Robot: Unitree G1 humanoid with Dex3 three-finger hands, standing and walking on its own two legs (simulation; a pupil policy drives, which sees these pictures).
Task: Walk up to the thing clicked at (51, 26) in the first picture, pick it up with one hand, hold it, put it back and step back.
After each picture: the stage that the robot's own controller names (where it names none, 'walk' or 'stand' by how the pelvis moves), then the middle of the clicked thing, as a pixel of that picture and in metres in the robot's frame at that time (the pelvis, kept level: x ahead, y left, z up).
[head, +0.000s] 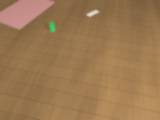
stand; (52, 26) +1.72 +0.39 -0.72
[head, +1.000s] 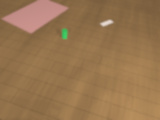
walk; (64, 33) +1.61 +0.16 -0.70
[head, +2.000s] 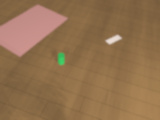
walk; (61, 58) +1.07 +0.16 -0.72
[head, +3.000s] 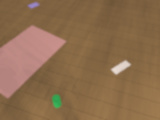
walk; (56, 101) +0.62 +0.19 -0.71
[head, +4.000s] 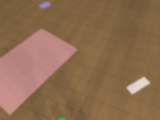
stand; out of the picture +0.39 +0.16 -0.69
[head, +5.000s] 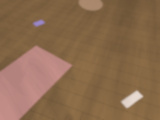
stand; out of the picture +0.36 +0.15 -0.72
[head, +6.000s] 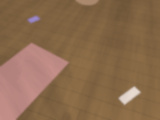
stand; out of the picture +0.34 +0.16 -0.72
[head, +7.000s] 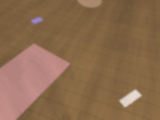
stand; out of the picture +0.35 +0.16 -0.73
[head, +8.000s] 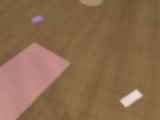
stand; out of the picture +0.33 +0.16 -0.73
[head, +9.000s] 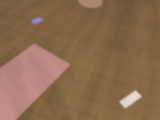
go down; out of the picture +0.34 +0.16 -0.73
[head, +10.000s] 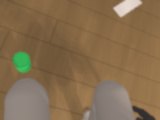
go down; (22, 62) +0.42 +0.21 -0.31
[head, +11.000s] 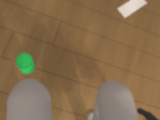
approach; (26, 64) +0.42 +0.22 -0.30
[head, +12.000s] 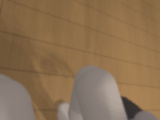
close in; out of the picture +0.39 +0.26 -0.22
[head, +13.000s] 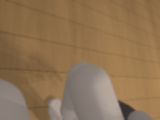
close; out of the picture +0.40 +0.27 -0.21
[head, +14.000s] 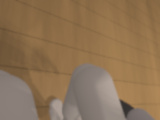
lift; out of the picture +0.36 +0.25 -0.22
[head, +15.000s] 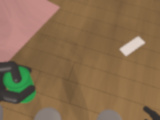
lift; (21, 86) +0.32 +0.19 +0.00
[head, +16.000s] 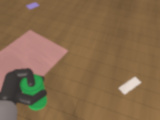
hold; (34, 92) +0.32 +0.16 +0.01
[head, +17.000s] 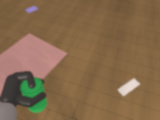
hold; (34, 95) +0.32 +0.17 +0.00
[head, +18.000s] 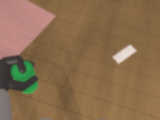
crouch; (25, 78) +0.37 +0.18 -0.06
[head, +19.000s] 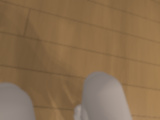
lower; out of the picture +0.43 +0.27 -0.15
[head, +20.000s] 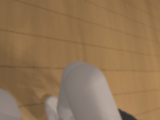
lower; out of the picture +0.42 +0.29 -0.22
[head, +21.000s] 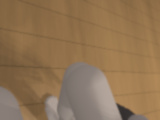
lower; out of the picture +0.41 +0.29 -0.22
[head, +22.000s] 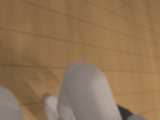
lower; out of the picture +0.42 +0.29 -0.23
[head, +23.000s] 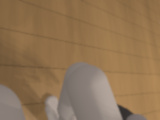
lower; out of the picture +0.41 +0.29 -0.23
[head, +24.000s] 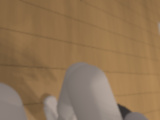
open; out of the picture +0.40 +0.27 -0.23
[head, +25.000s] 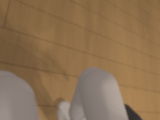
stand; out of the picture +0.41 +0.26 -0.24
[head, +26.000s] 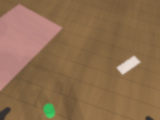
stand; (49, 110) +0.39 +0.17 -0.58
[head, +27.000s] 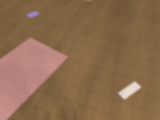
stand; out of the picture +0.37 +0.17 -0.66
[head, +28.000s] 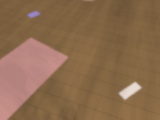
stand; out of the picture +0.37 +0.17 -0.67
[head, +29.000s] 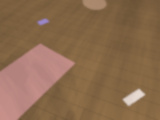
stand; out of the picture +0.40 +0.15 -0.72
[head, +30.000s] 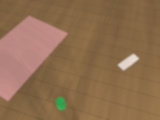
walk; (60, 103) +0.49 +0.17 -0.69
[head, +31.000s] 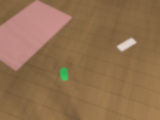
walk; (64, 74) +0.73 +0.14 -0.69
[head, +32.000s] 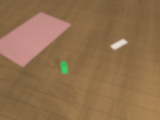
stand; (64, 67) +0.98 +0.22 -0.71
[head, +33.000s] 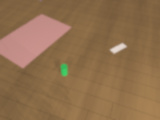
stand; (64, 69) +0.99 +0.17 -0.72
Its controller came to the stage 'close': yes
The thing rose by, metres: 0.70
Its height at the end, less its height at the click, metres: +0.00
